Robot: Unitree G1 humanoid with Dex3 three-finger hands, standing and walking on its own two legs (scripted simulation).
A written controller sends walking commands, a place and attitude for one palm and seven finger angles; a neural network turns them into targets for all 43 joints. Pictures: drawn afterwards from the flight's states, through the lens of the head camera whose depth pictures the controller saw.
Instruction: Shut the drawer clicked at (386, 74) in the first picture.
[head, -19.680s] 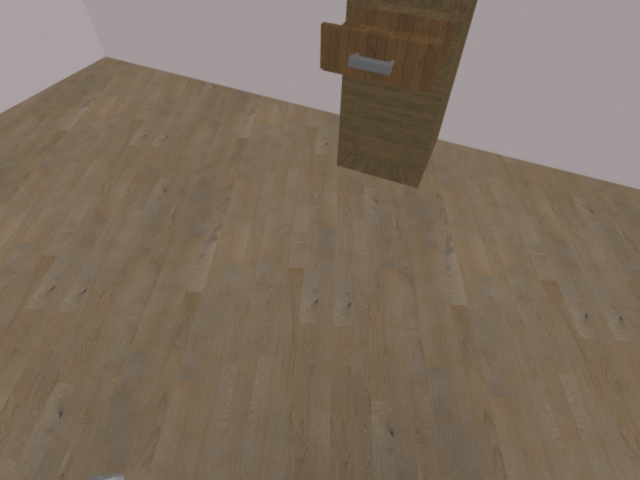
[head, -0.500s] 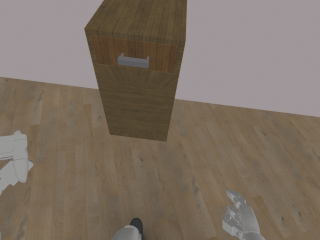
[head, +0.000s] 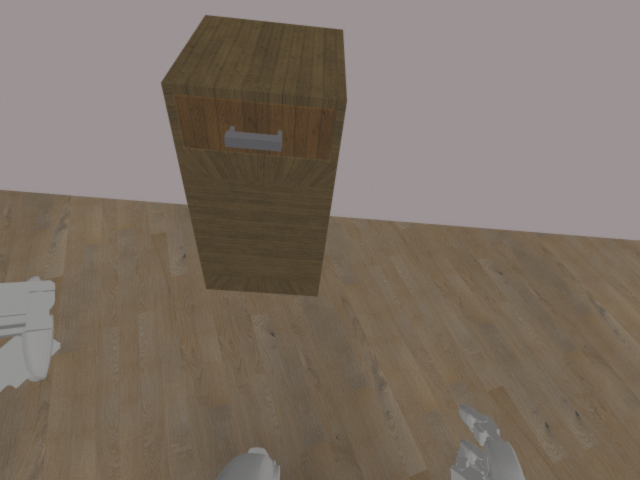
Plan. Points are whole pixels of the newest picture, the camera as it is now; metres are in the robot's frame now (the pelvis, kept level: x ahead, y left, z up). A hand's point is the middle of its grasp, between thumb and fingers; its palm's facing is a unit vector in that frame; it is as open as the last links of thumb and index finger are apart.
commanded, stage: stop stepping back and stand still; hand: left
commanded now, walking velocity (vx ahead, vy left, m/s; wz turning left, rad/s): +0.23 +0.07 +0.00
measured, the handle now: (255, 136) +0.86 +0.18 -0.06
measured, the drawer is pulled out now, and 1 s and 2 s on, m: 0.00 0.00 0.00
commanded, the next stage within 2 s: let the arm hang, fingers relaxed in 0.42 s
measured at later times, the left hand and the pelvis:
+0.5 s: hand (21, 351) +0.18 +0.26 +0.18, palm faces +0.37 -0.80 -0.47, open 3.2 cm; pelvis +0.00 +0.01 +0.01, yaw +1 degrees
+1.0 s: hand out of the picture -0.05 +0.21 -0.16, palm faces +0.08 -0.97 -0.23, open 4.3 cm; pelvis -0.01 +0.02 +0.01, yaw +3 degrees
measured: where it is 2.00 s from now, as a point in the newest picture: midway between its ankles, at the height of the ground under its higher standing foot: outside the picture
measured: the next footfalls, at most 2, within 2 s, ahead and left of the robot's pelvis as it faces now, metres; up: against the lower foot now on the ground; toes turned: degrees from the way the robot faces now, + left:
left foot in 0.14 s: +0.07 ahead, +0.14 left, +0.00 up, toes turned +3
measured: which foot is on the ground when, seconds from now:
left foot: up 0.00-0.12, down 0.14-1.00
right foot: down 0.00-1.00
